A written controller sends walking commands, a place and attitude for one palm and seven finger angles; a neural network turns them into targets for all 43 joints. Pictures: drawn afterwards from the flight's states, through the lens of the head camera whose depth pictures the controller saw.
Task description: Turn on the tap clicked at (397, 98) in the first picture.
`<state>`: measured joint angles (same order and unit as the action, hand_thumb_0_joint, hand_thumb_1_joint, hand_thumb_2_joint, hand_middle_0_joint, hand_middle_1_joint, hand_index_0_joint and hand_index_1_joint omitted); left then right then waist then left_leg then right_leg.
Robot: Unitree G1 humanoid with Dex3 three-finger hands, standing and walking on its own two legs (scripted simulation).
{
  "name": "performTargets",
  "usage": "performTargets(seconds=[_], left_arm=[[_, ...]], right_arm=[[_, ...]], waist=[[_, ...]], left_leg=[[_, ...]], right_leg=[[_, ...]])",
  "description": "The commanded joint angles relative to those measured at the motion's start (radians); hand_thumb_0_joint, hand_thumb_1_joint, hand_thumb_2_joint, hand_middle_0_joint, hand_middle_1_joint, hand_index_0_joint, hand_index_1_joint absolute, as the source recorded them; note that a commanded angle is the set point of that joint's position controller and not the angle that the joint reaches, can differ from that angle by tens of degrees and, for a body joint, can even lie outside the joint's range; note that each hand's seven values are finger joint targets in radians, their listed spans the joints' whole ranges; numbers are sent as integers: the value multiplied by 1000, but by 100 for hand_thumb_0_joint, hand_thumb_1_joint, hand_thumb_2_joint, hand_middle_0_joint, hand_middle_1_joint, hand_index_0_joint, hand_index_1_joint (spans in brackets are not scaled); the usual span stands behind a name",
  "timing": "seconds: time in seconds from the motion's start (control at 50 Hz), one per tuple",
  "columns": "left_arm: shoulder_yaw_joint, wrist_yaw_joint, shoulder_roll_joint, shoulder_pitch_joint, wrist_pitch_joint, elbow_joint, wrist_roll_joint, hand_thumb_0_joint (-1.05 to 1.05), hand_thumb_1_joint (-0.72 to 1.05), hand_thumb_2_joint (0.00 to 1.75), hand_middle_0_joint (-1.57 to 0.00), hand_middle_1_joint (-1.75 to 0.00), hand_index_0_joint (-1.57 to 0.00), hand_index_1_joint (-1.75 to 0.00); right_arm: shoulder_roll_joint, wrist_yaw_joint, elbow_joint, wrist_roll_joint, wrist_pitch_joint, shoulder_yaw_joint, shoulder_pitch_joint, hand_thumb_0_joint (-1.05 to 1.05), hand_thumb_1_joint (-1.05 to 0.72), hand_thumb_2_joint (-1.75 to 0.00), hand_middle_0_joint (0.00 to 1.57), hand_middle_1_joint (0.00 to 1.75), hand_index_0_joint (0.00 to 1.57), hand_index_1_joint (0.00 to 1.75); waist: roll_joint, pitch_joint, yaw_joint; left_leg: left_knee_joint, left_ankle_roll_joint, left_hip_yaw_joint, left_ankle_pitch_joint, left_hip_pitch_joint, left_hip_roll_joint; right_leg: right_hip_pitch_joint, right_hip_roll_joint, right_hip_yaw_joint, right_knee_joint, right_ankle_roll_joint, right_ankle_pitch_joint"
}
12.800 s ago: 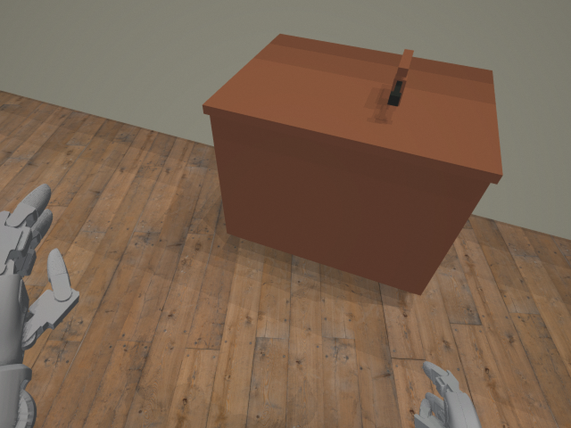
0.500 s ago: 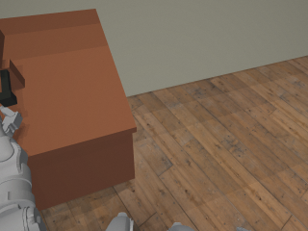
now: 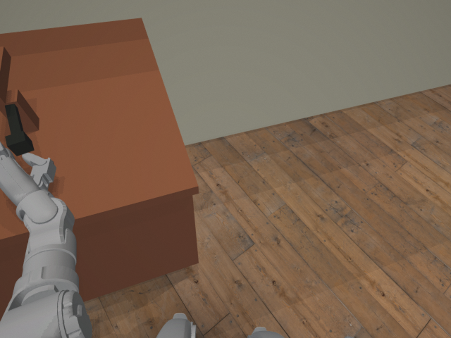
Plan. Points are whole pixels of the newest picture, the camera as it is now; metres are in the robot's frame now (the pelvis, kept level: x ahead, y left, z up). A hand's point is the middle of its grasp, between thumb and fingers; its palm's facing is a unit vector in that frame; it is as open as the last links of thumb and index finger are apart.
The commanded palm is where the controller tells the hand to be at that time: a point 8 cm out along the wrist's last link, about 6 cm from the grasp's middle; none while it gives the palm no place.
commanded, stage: push the lever round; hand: left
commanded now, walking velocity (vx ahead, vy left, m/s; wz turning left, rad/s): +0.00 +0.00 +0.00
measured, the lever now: (20, 143) +0.43 +0.36 +0.07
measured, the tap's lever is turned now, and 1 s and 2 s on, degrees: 11 35 47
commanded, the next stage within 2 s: lift the hand up off the lever in 1.70 s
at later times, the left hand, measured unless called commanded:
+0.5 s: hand (63, 152) +0.43 +0.30 +0.05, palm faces +0.82 -0.57 -0.09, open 7.9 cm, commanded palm +0.39 +0.30 +0.06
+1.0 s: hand (80, 138) +0.47 +0.28 +0.05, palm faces +0.86 -0.50 -0.10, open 8.0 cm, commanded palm +0.42 +0.28 +0.06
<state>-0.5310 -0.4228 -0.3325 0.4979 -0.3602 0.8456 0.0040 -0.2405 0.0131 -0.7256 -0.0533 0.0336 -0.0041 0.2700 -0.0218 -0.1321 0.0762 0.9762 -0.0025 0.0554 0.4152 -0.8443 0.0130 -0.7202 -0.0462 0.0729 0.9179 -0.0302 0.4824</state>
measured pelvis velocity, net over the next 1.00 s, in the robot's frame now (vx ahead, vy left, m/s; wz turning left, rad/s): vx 0.01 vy -0.01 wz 0.00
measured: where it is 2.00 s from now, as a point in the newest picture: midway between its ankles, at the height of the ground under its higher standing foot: outside the picture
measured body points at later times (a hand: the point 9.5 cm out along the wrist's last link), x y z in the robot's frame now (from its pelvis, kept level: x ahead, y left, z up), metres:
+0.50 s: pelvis +0.00 -0.01 +0.00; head +0.08 +0.01 +0.44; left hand +0.38 +0.33 +0.06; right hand +0.04 -0.27 -0.13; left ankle +0.03 +0.11 -0.68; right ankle -0.02 -0.11 -0.68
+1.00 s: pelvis +0.01 -0.01 +0.00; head +0.09 +0.01 +0.44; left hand +0.42 +0.30 +0.06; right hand +0.02 -0.26 -0.13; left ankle +0.03 +0.11 -0.68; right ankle -0.02 -0.11 -0.68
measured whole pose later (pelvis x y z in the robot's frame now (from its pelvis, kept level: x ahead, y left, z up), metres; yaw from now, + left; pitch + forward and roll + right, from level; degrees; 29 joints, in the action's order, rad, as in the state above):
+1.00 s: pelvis +0.01 -0.01 +0.00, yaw +0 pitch +19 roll -3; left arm -0.59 -0.79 -0.31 0.77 -0.35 1.12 0.15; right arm -0.23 -0.07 -0.77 -0.12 0.07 -0.03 0.33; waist -0.03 -0.17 0.14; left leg 0.98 0.01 0.07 0.42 -0.90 0.02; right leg -0.77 -0.05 0.09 0.92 -0.04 0.49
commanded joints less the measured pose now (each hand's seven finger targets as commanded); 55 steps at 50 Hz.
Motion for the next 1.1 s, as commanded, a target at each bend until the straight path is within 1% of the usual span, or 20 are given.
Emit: performTargets(seconds=[0.0,0.06,0.14,0.18,0.26,0.3,0.34,0.36,0.42,0.48,0.56,0.62,0.7,0.76,0.78,0.82,0.84,0.9,0.96,1.08], left_arm=[[19,-41,-261,426,-88,-221,43,0,90,90,-15,-15,-15,-15],[12,-66,-266,437,-80,-188,57,0,90,90,-15,-15,-15,-15],[6,-100,-268,448,-81,-195,77,0,90,90,-15,-15,-15,-15],[4,-114,-261,472,-78,-168,82,0,90,90,-15,-15,-15,-15],[-11,-132,-272,477,-81,-137,86,0,90,90,-15,-15,-15,-15],[-13,-143,-275,490,-84,-119,94,0,90,90,-15,-15,-15,-15],[7,-152,-258,534,-81,-100,100,0,90,90,-15,-15,-15,-15],[-11,-158,-278,533,-81,-87,103,0,90,90,-15,-15,-15,-15],[2,-177,-270,586,-86,-91,116,0,90,90,-15,-15,-15,-15],[11,-201,-252,615,-79,-48,127,0,90,90,-15,-15,-15,-15],[25,-235,-227,634,-78,-35,138,0,90,90,-15,-15,-15,-15],[27,-259,-222,667,-72,2,154,0,90,90,-15,-15,-15,-15],[23,-291,-216,690,-67,33,168,0,90,90,-15,-15,-15,-15],[-13,-315,-252,699,-64,49,174,0,90,90,-15,-15,-15,-15],[-3,-321,-228,705,-65,49,177,0,90,90,-15,-15,-15,-15],[-19,-333,-236,671,-61,48,179,0,90,90,-15,-15,-15,-15],[7,-336,-209,697,-57,52,183,0,90,90,-15,-15,-15,-15],[28,-354,-177,738,-60,45,191,0,90,90,-15,-15,-15,-15],[0,-372,-195,718,-46,78,191,0,90,90,-15,-15,-15,-15],[8,-386,-196,785,-40,86,213,0,90,90,-15,-15,-15,-15]], right_arm=[[-160,7,67,-5,-23,-56,74,0,-90,-90,20,30,20,30],[-157,2,68,-10,-19,-55,77,0,-90,-90,20,30,20,30],[-154,-4,69,-13,-11,-58,80,0,-90,-90,20,30,20,30],[-154,-7,60,-15,-9,-57,85,0,-90,-90,20,30,20,30],[-152,-8,62,-18,-6,-60,90,0,-90,-90,20,30,20,30],[-151,-10,54,-18,-4,-58,93,0,-90,-90,20,30,20,30],[-150,-10,52,-20,-2,-56,96,0,-90,-90,20,30,20,30],[-152,-10,50,-21,-1,-59,101,0,-90,-90,20,30,20,30],[-153,-13,43,-25,1,-59,110,0,-90,-90,20,30,20,30],[-154,-17,35,-29,4,-60,121,0,-90,-90,20,30,20,30],[-156,-26,32,-37,6,-66,130,0,-90,-90,20,30,20,30],[-155,-32,22,-41,11,-65,134,0,-90,-90,20,30,20,30],[-154,-40,22,-46,14,-65,139,0,-90,-90,20,30,20,30],[-157,-47,23,-52,21,-65,148,0,-90,-90,20,30,20,30],[-154,-50,22,-53,21,-67,149,0,-90,-90,20,30,20,30],[-155,-57,26,-56,24,-69,158,0,-90,-90,20,30,20,30],[-154,-60,22,-57,25,-68,157,0,-90,-90,20,30,20,30],[-155,-70,10,-62,21,-74,162,0,-90,-90,20,30,20,30],[-156,-74,7,-64,21,-74,166,0,-90,-90,20,30,20,30],[-157,-83,-6,-70,20,-74,181,0,-90,-90,20,30,20,30]], waist=[[-116,-371,22],[-88,-366,23],[-109,-376,20],[-94,-348,37],[-57,-359,33],[-96,-348,36],[-84,-331,52],[-59,-337,45],[-119,-370,52],[-101,-359,68],[-98,-396,68],[-106,-369,78],[-113,-375,78],[-99,-388,71],[-106,-393,78],[-106,-419,60],[-124,-410,75],[-129,-399,84],[-86,-403,83],[-125,-403,97]], left_leg=[[-106,-10,35,-284,351,-1],[-97,-18,22,-279,312,-6],[-92,-20,13,-298,316,-7],[-89,-23,15,-285,297,-6],[-83,-30,4,-258,257,-12],[-84,-28,5,-245,255,-12],[-84,-31,5,-233,249,-12],[-84,-32,6,-231,240,-12],[-83,-26,12,-243,278,-9],[-82,-27,19,-242,272,-8],[-79,-25,21,-281,304,-7],[-81,-24,25,-268,293,-5],[-83,-23,24,-269,291,-6],[-79,-24,21,-276,270,-5],[-78,-24,23,-293,287,-5],[-77,-20,24,-328,298,-4],[-73,-19,22,-338,310,-1],[-78,-14,37,-348,340,4],[-71,-21,25,-336,298,-1],[-74,-18,32,-351,319,4]], right_leg=[[48,-2,-51,-114,8,-299],[77,0,-55,-117,13,-326],[89,1,-61,-116,13,-354],[79,3,-61,-121,15,-348],[109,6,-70,-127,21,-360],[89,7,-71,-125,20,-338],[77,7,-70,-132,21,-331],[90,8,-71,-133,22,-333],[60,8,-66,-125,18,-317],[47,7,-60,-126,18,-306],[47,1,-53,-124,18,-331],[23,3,-48,-125,16,-308],[23,2,-44,-126,17,-302],[46,5,-45,-124,18,-318],[38,4,-41,-122,18,-323],[54,1,-36,-115,16,-349],[35,1,-34,-115,16,-352],[5,-3,-23,-117,13,-328],[35,-1,-29,-122,18,-349],[8,2,-24,-119,15,-341]])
